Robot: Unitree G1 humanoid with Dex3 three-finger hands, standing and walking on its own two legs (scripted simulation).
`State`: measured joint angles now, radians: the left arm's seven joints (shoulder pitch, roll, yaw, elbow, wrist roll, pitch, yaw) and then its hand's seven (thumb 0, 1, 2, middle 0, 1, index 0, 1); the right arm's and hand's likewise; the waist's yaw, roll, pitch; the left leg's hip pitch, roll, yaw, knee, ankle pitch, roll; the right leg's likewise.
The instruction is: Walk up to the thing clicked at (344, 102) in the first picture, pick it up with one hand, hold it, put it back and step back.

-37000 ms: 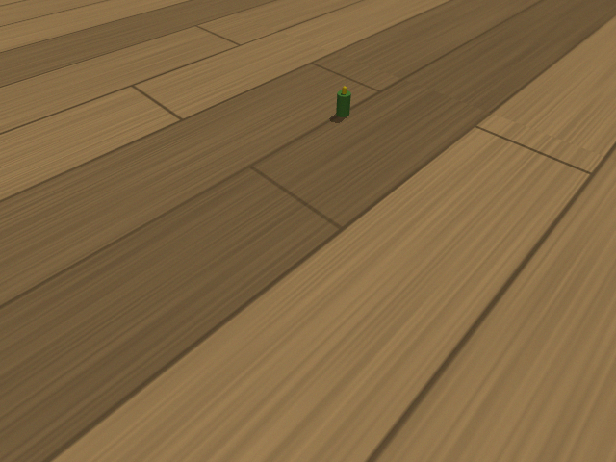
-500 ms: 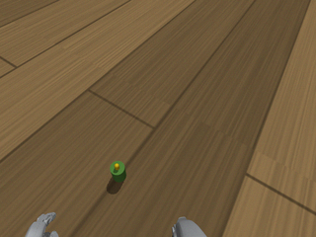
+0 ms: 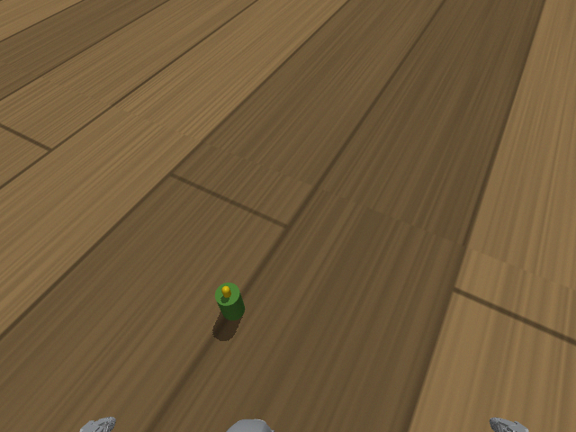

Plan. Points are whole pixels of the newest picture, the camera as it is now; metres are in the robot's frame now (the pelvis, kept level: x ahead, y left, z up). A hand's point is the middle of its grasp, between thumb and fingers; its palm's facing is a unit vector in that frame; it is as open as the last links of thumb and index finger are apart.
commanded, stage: step back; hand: left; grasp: from the side
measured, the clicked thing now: (229, 299) +0.60 +0.25 -0.68
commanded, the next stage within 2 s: none
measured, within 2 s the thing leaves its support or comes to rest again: neither
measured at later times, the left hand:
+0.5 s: hand out of the picture -0.08 +0.28 -0.16, palm faces -0.02 -0.92 -0.39, open 7.4 cm
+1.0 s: hand out of the picture -0.18 +0.22 -0.15, palm faces +0.06 -0.91 -0.41, open 7.4 cm
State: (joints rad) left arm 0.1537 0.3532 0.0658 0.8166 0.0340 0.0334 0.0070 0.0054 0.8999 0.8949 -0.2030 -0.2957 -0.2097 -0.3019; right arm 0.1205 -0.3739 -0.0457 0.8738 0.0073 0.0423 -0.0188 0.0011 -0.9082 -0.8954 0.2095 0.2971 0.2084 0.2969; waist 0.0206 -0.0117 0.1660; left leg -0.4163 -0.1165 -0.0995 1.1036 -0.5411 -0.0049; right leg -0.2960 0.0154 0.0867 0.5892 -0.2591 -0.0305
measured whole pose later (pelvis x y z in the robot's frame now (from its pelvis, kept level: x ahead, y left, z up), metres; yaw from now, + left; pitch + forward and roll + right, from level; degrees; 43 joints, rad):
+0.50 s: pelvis -0.15 +0.00 -0.01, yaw -2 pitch -2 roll +0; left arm 0.22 0.43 0.11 0.82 0.03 0.08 0.00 0.01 0.90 0.90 -0.20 -0.30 -0.21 -0.30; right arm 0.13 -0.36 -0.05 0.80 -0.03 0.00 -0.03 0.00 -0.90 -0.90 0.21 0.30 0.21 0.30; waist 0.04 -0.06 0.19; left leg -0.34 0.04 0.02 0.58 -0.20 0.01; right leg -0.37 0.07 0.18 1.08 -0.50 0.04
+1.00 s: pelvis -0.32 -0.06 -0.02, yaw +5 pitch -2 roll +3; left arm 0.08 0.40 0.08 0.72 0.03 0.07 0.01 0.00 0.90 0.90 -0.20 -0.30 -0.21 -0.30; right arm 0.24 -0.35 -0.04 0.88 -0.03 0.02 -0.03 0.00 -0.91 -0.90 0.21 0.30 0.21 0.30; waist 0.00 -0.08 0.21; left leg -0.24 -0.07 0.00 0.64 -0.36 0.01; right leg -0.45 -0.07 -0.02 0.75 -0.25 -0.02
